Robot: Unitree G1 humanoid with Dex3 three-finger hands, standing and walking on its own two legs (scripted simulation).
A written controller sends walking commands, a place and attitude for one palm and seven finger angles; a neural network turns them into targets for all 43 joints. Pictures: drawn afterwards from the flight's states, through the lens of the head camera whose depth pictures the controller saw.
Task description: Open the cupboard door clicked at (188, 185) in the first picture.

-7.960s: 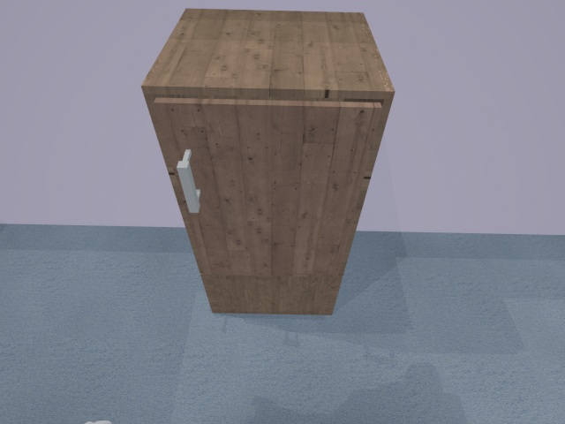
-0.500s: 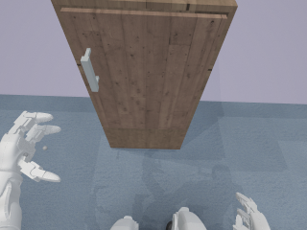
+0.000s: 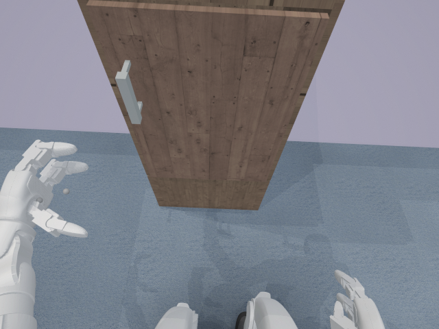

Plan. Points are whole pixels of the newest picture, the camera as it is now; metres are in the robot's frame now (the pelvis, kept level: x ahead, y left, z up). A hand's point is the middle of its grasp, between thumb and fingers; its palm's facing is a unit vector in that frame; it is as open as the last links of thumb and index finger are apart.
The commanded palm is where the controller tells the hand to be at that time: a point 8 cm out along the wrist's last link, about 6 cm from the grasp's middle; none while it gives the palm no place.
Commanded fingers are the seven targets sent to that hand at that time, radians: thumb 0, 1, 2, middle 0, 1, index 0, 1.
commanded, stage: move the hooked fingers beside the handle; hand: left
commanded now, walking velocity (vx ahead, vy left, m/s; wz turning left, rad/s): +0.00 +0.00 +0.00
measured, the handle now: (131, 93) +0.57 +0.23 +0.05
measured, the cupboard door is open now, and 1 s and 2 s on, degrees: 0 0 0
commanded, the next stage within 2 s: none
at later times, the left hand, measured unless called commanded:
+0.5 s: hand (76, 156) +0.39 +0.28 +0.05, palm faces +0.02 -1.00 -0.02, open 14.0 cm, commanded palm +0.37 +0.33 +0.05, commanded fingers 0.00 -0.50 0.30 -0.30 -1.20 -0.30 -1.20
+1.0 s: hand (86, 126) +0.47 +0.29 +0.05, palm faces +0.02 -1.00 -0.01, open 14.0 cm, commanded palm +0.45 +0.34 +0.05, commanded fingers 0.00 -0.50 0.30 -0.30 -1.20 -0.30 -1.20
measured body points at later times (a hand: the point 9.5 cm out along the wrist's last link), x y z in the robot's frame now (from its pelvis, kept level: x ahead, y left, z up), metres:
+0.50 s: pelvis +0.00 +0.01 +0.00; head +0.11 +0.02 +0.43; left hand +0.38 +0.34 +0.06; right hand +0.09 -0.26 -0.10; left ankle -0.02 +0.11 -0.66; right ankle +0.06 -0.10 -0.66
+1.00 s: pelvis +0.00 +0.02 -0.01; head +0.15 +0.04 +0.41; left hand +0.46 +0.35 +0.05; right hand +0.04 -0.26 -0.11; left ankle -0.02 +0.11 -0.66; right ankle +0.06 -0.10 -0.66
